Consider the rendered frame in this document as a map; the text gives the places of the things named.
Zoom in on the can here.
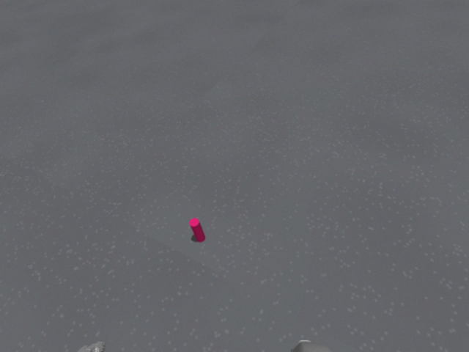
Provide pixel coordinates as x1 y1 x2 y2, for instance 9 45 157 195
190 218 205 242

